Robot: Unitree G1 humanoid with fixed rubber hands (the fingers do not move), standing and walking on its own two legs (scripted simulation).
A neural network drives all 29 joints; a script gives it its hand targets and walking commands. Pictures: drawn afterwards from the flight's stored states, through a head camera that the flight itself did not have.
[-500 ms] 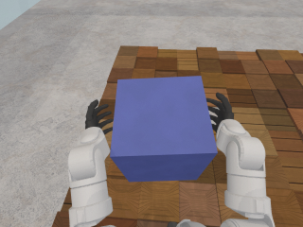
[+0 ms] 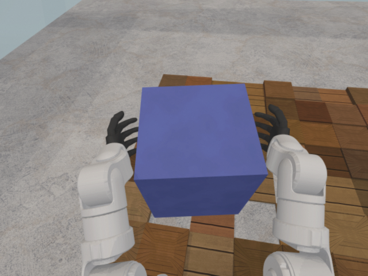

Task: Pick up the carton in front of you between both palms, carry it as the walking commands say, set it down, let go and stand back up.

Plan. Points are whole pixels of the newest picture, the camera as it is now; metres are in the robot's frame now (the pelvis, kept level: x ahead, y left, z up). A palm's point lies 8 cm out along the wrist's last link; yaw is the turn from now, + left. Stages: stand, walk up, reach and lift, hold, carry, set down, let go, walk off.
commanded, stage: carry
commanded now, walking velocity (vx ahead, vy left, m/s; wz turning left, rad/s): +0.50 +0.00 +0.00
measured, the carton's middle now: (195, 157) +0.36 +0.01 +0.07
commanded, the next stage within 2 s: none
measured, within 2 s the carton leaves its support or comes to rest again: neither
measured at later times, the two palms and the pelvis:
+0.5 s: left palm (156, 75) +0.62 +0.11 +0.12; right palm (262, 70) +0.63 -0.20 +0.11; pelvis +0.29 -0.05 -0.01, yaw +1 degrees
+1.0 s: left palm (166, 44) +0.93 +0.10 +0.06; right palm (244, 44) +0.91 -0.20 +0.06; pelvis +0.60 -0.03 -0.03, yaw +0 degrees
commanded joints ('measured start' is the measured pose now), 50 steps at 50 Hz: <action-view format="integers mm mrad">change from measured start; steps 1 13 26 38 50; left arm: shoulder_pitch -553 -477 -608 -390 -325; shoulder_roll -643 -584 -759 -757 -708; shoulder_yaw -557 -509 -548 -635 -547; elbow -76 -100 27 -11 -21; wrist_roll -166 -90 -155 -127 -83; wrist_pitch -12 -38 -34 -181 -168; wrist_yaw -9 20 -44 -53 -15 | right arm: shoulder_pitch -488 -542 -552 -412 -455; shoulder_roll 629 665 797 801 766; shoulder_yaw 547 684 551 656 750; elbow -32 -165 57 -28 -155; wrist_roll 143 280 103 116 235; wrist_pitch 4 -19 8 -151 -148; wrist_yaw -2 26 14 38 48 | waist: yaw -141 -91 14 62 -110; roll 314 207 -48 -67 44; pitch -524 -355 -332 -289 -368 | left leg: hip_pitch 895 533 -227 -164 849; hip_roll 342 240 82 13 342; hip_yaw -680 -226 -158 -11 -528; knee -188 -210 643 16 -144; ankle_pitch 139 176 -301 116 295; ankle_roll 266 77 -54 -52 174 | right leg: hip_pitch -553 -408 237 368 -893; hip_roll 131 1 -296 -122 -6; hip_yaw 34 65 493 146 140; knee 726 57 -237 -159 875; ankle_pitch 66 331 558 937 -82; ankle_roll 51 23 -163 -107 2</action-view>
